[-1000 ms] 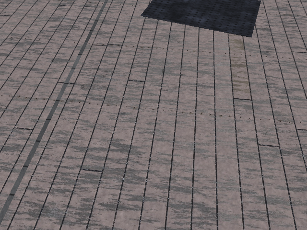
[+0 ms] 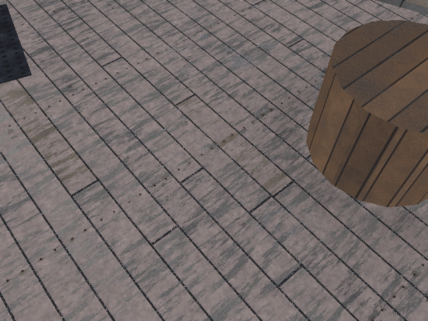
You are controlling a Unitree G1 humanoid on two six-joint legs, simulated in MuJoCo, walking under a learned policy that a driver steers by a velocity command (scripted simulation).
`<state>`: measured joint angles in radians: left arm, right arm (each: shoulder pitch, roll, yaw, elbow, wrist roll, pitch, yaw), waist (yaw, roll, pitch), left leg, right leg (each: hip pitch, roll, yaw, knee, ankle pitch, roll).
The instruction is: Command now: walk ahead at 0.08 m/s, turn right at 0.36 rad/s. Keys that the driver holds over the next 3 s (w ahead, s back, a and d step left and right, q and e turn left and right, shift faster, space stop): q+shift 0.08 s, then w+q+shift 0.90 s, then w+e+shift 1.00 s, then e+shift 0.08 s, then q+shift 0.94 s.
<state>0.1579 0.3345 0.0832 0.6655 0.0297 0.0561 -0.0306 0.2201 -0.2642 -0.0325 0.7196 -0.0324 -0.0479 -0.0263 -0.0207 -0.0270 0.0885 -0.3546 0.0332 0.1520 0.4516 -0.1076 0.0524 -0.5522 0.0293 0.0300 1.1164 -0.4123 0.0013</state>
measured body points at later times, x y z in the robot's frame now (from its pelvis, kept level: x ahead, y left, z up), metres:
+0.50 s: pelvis +0.12 +0.02 +0.01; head +0.11 +0.02 +0.46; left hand +0.11 +0.31 -0.11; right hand +0.31 -0.23 -0.09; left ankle +0.17 +0.17 -0.64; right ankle +0.05 -0.11 -0.73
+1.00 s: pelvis +0.43 +0.28 +0.00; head +0.44 +0.31 +0.45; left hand +0.43 +0.60 -0.08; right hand +0.62 +0.07 -0.12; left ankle +0.32 +0.25 -0.73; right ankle +0.67 +0.24 -0.66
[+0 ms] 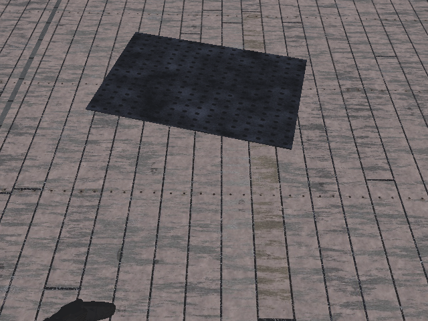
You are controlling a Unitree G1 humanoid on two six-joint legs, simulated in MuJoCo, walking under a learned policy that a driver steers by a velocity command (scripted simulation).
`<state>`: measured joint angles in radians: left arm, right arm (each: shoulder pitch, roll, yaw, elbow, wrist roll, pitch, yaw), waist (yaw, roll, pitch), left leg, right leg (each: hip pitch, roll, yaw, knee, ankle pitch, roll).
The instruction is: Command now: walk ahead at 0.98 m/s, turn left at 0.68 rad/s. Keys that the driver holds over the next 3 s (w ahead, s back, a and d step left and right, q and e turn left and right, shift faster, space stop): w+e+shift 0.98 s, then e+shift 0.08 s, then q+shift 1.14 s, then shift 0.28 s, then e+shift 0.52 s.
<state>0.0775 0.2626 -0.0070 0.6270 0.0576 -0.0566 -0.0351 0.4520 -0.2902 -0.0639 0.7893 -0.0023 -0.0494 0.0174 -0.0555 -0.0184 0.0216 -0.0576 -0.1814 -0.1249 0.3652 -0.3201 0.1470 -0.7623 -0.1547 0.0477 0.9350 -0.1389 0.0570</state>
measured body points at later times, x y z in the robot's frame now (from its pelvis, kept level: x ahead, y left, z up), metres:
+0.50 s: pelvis +0.48 -0.04 +0.01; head +0.51 -0.04 +0.45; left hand +0.42 +0.24 -0.12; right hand +0.74 -0.26 -0.04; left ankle +0.70 +0.10 -0.69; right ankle +0.37 -0.11 -0.73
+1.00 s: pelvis +0.93 -0.13 -0.03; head +0.96 -0.16 +0.42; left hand +1.30 -0.12 -0.06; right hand +0.70 -0.30 -0.15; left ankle +0.78 +0.09 -0.72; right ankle +1.06 -0.27 -0.71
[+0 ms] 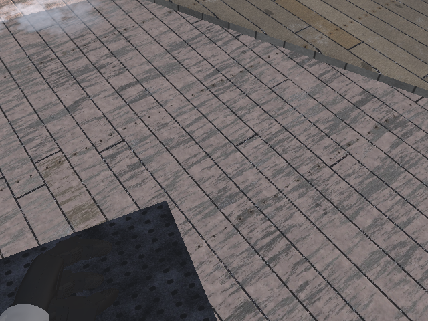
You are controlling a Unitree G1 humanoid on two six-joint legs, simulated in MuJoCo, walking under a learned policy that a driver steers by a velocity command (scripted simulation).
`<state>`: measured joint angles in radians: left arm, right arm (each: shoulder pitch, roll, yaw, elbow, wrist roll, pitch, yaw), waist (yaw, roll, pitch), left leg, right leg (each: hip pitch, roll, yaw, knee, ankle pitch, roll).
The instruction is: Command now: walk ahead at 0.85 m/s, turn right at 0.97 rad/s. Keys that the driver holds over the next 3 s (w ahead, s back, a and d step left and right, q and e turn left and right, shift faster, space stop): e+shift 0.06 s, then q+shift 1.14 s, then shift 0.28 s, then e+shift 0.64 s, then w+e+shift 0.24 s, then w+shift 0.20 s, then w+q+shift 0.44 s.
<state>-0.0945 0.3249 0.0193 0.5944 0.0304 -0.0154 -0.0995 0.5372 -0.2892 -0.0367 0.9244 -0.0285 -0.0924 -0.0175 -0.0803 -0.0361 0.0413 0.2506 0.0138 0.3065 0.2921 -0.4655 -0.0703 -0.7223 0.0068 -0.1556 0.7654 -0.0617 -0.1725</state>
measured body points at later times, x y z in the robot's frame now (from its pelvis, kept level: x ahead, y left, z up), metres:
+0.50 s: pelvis +0.32 +0.03 +0.01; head +0.35 +0.04 +0.46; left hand +0.43 +0.29 -0.12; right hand +0.38 -0.23 -0.12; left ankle +0.44 +0.08 -0.71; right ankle +0.20 -0.01 -0.68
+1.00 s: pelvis +0.39 +0.01 +0.03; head +0.42 +0.04 +0.48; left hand +0.40 +0.33 -0.07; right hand +0.61 -0.23 -0.06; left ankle +0.44 +0.08 -0.71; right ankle +0.50 -0.11 -0.67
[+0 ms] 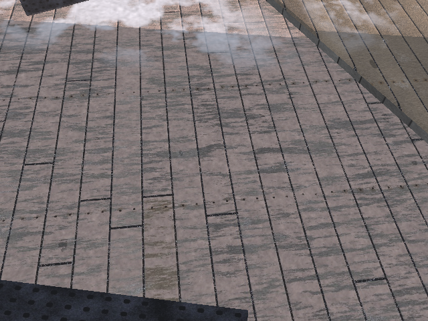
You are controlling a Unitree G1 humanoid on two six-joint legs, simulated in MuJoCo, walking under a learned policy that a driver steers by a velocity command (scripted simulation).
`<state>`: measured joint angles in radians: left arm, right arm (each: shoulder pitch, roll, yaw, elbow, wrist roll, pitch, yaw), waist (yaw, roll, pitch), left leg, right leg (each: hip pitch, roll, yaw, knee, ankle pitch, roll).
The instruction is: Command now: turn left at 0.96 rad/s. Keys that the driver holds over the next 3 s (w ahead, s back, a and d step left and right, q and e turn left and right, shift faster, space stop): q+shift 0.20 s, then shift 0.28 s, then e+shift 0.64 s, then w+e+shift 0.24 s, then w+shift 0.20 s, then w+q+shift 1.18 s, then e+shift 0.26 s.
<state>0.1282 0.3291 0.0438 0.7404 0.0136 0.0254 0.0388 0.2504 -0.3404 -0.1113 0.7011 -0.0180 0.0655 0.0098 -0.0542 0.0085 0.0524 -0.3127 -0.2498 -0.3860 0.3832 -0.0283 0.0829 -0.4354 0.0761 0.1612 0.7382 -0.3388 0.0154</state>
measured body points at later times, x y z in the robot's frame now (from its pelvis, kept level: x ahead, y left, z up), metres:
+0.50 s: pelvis +0.02 -0.04 +0.00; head +0.06 -0.05 +0.45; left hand +0.01 +0.25 -0.11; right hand +0.25 -0.25 -0.12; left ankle -0.05 +0.07 -0.71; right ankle +0.05 -0.14 -0.74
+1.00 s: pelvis +0.02 -0.07 -0.02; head +0.06 -0.10 +0.43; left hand +0.12 +0.22 -0.11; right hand +0.16 -0.34 -0.15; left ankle -0.04 +0.06 -0.72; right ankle +0.02 -0.14 -0.74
